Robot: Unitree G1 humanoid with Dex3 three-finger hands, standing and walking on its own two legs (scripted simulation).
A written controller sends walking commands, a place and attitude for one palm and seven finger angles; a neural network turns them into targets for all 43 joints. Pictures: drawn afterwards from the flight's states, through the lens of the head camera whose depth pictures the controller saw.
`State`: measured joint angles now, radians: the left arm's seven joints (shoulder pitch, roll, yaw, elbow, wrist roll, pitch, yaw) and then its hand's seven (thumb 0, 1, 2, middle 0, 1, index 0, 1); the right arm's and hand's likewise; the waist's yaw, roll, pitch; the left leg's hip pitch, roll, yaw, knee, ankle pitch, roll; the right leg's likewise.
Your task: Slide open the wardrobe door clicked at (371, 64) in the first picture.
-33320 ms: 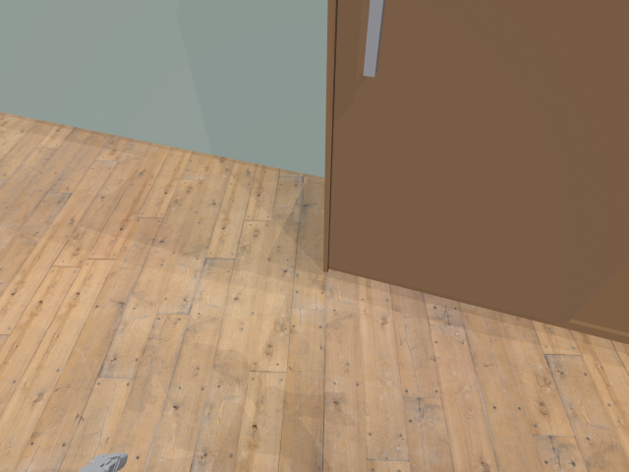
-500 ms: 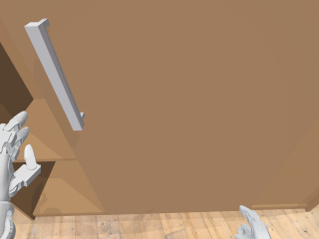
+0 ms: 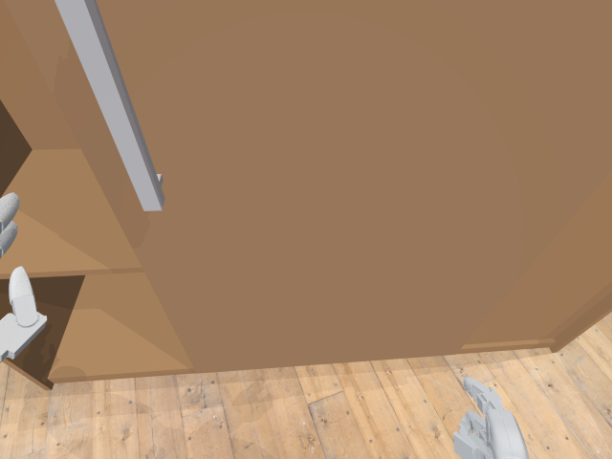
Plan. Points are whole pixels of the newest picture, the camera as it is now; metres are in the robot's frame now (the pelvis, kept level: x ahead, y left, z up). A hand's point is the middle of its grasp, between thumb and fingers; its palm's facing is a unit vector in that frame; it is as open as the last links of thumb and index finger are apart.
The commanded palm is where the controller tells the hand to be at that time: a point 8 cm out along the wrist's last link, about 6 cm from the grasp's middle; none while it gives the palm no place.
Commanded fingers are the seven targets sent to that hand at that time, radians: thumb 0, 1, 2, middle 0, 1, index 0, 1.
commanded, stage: step back with the hand held close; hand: left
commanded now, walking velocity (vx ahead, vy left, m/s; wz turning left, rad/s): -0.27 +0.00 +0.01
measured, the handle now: (125, 108) +0.45 +0.27 +0.23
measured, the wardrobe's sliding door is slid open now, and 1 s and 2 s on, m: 0.45 0.45 0.45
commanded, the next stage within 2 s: stop stepping back and stand still in 0.78 s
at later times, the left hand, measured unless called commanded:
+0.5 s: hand out of the picture +0.13 +0.30 +0.17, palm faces +0.47 -0.76 -0.45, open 7.4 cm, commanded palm +0.06 +0.32 +0.18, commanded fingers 0.00 0.90 0.90 -0.20 -0.30 -0.20 -0.30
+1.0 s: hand out of the picture +0.05 +0.30 +0.17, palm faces +0.38 -0.85 -0.36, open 7.4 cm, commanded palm +0.01 +0.33 +0.18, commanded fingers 0.00 0.90 0.90 -0.20 -0.30 -0.20 -0.30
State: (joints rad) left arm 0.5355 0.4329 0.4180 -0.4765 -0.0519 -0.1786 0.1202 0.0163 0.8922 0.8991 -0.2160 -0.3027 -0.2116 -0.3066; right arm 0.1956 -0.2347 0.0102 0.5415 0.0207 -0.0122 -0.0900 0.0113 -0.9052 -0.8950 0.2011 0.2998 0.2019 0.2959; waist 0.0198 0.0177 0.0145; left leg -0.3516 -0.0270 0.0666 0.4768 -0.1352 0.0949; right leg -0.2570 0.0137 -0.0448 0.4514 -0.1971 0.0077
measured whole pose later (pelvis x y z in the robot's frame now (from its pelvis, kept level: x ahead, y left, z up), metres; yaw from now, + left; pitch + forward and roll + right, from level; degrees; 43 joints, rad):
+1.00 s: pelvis -0.15 +0.04 +0.00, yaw -5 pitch +1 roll -2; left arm 0.52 0.45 0.41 -0.54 -0.04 -0.23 0.13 0.01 0.89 0.90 -0.22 -0.30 -0.21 -0.31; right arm 0.27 -0.20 0.00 0.66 -0.01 -0.08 -0.07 0.01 -0.90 -0.89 0.20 0.30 0.20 0.30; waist 0.04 -0.09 -0.08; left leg -0.47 -0.01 0.02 0.82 -0.38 0.00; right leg -0.25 0.00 0.00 0.49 -0.27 0.01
